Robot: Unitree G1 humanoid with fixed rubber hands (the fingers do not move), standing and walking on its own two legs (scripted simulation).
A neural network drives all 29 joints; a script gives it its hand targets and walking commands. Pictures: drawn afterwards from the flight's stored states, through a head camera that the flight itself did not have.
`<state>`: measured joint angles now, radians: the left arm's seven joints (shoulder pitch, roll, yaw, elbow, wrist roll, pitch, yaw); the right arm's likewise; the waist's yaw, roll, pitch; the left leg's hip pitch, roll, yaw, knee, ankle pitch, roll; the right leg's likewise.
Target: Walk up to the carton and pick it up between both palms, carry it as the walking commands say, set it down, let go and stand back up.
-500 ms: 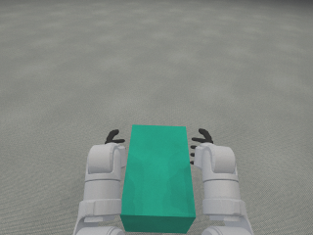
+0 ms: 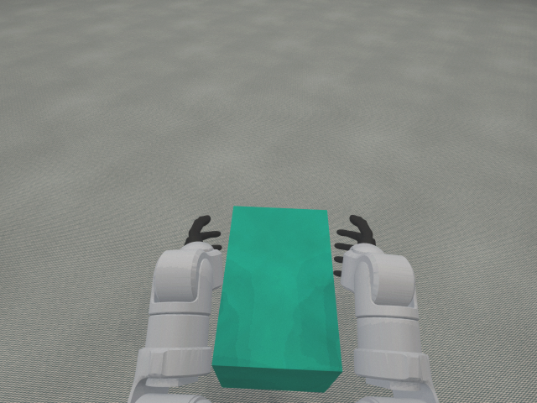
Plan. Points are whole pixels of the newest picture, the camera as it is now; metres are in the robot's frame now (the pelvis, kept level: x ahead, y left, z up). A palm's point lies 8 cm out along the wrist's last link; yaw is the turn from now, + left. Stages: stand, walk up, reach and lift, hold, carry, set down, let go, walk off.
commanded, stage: carry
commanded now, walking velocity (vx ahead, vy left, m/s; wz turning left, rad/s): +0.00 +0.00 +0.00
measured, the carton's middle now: (276, 294) +0.32 +0.00 +0.00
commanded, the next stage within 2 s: none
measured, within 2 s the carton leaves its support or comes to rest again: neither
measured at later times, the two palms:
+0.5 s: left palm (199, 283) +0.28 +0.11 +0.08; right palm (367, 281) +0.29 -0.12 +0.08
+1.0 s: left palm (199, 282) +0.29 +0.12 +0.07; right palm (364, 281) +0.30 -0.12 +0.07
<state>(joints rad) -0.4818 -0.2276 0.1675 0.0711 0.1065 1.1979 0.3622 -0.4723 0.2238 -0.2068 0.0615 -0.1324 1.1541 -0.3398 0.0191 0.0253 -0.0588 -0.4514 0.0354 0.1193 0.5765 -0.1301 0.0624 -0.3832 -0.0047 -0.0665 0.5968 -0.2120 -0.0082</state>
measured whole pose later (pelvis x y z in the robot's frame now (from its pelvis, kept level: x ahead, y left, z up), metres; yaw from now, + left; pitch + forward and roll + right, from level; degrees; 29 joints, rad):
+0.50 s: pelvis -0.03 -0.01 -0.01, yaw +2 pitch +0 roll -1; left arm -0.49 -0.23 0.17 0.08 0.11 1.17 0.37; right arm -0.47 0.22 -0.21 0.07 -0.13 1.12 -0.33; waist 0.01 0.01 -0.02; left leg -0.52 0.07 0.15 0.61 -0.16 0.05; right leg -0.45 -0.02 -0.10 0.65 -0.19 -0.03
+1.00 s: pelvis -0.02 -0.01 -0.02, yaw +2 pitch +0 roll -1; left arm -0.50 -0.23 0.18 0.12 0.12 1.14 0.37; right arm -0.47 0.22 -0.23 0.11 -0.14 1.09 -0.32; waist 0.01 0.00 -0.03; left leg -0.54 0.08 0.15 0.68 -0.14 0.06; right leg -0.47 -0.01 -0.08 0.76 -0.30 -0.02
